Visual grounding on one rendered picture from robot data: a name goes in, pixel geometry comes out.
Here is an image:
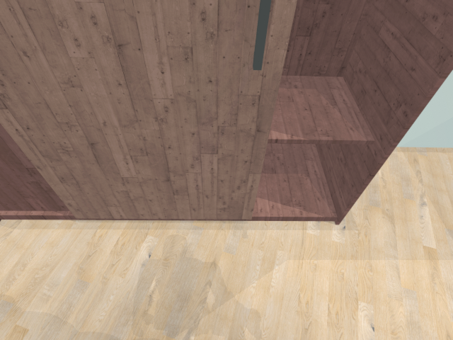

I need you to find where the wardrobe door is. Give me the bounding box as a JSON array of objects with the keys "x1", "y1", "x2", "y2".
[
  {"x1": 0, "y1": 123, "x2": 70, "y2": 211},
  {"x1": 0, "y1": 0, "x2": 297, "y2": 220}
]

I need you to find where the handle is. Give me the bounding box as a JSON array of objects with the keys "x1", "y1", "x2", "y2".
[{"x1": 253, "y1": 0, "x2": 271, "y2": 70}]

